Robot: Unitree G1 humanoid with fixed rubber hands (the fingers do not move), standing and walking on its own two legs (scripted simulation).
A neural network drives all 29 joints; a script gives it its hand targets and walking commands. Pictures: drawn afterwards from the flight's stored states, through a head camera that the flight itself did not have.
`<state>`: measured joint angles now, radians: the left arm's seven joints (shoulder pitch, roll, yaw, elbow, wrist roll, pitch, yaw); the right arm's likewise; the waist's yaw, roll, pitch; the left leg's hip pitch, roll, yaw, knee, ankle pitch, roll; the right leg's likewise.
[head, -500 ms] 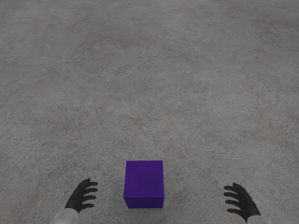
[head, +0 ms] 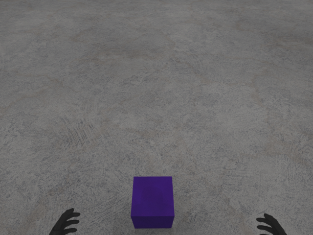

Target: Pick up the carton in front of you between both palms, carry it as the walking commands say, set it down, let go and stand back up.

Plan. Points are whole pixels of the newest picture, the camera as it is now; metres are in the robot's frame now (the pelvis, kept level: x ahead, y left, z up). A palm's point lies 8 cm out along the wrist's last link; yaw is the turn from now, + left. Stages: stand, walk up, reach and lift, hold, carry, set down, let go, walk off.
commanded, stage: stand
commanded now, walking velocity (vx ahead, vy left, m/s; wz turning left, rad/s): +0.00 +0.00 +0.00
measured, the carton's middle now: (152, 203) +0.40 +0.05 -0.65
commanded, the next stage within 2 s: none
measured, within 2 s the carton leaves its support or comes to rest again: neither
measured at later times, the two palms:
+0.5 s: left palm out of the picture +0.08 +0.29 -0.10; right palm out of the picture +0.08 -0.28 -0.10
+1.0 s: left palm out of the picture +0.04 +0.29 -0.10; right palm out of the picture +0.05 -0.29 -0.10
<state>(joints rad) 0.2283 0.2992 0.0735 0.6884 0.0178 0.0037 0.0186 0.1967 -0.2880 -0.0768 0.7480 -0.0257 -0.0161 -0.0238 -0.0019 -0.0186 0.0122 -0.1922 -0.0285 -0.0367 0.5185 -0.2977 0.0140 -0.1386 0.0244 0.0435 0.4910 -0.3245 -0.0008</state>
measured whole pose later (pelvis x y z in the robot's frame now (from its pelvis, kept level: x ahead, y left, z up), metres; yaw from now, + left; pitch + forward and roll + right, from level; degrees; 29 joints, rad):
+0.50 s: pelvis -0.02 +0.00 +0.00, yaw +0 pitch -3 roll +0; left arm 0.23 0.31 0.05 0.82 0.01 -0.01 0.03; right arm 0.19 -0.29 -0.05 0.87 -0.02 -0.02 -0.03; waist 0.00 -0.01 0.03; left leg -0.17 -0.03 -0.04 0.47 -0.25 0.02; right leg -0.12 0.02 0.04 0.45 -0.28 0.01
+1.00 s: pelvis -0.03 +0.00 +0.01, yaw +0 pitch -3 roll +0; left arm 0.22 0.33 0.03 0.92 0.00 -0.02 0.03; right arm 0.17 -0.32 -0.03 0.97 -0.01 -0.02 -0.03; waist 0.00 -0.01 0.04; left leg -0.15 -0.03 -0.04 0.41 -0.19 0.01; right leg -0.11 0.02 0.04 0.40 -0.23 0.00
